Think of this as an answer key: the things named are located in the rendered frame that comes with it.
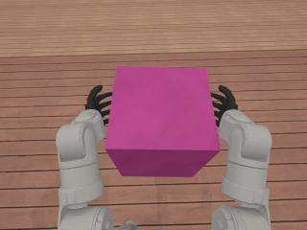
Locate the robot right upper arm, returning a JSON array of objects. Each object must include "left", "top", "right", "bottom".
[{"left": 211, "top": 205, "right": 271, "bottom": 230}]

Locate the right robot forearm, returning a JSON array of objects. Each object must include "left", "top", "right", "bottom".
[{"left": 219, "top": 109, "right": 272, "bottom": 230}]

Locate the robot left upper arm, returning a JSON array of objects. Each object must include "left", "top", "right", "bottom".
[{"left": 59, "top": 205, "right": 115, "bottom": 230}]

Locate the robot left shin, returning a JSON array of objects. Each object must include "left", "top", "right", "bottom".
[{"left": 126, "top": 220, "right": 137, "bottom": 226}]

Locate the left robot forearm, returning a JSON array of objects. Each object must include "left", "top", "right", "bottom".
[{"left": 56, "top": 109, "right": 106, "bottom": 230}]

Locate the carton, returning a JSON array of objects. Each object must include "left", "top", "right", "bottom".
[{"left": 105, "top": 66, "right": 221, "bottom": 177}]

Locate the robot left hand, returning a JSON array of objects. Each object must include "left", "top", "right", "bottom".
[{"left": 84, "top": 85, "right": 113, "bottom": 126}]

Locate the robot right hand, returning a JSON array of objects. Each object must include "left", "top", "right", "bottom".
[{"left": 210, "top": 85, "right": 238, "bottom": 127}]

